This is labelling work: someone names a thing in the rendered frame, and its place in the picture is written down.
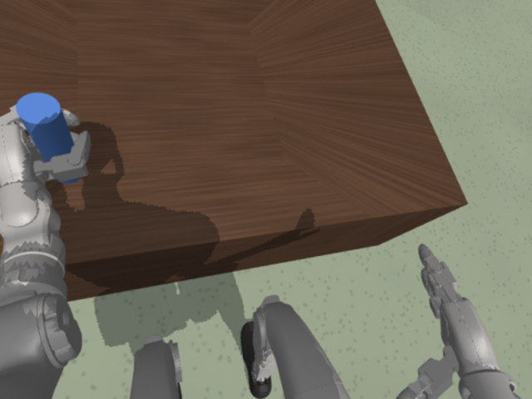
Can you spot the right robot foot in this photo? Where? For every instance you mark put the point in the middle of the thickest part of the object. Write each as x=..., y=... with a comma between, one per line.
x=258, y=389

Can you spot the can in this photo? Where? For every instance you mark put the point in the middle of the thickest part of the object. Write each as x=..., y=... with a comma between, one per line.
x=43, y=118

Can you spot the left robot arm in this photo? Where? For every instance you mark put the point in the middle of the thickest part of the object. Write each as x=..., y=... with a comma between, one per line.
x=38, y=333

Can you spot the right robot arm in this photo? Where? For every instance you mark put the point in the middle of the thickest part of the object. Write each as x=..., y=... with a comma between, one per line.
x=487, y=384

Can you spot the left robot hand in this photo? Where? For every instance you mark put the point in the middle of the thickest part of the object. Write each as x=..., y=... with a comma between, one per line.
x=20, y=159

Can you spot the right robot hand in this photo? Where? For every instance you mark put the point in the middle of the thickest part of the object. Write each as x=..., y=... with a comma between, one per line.
x=467, y=345

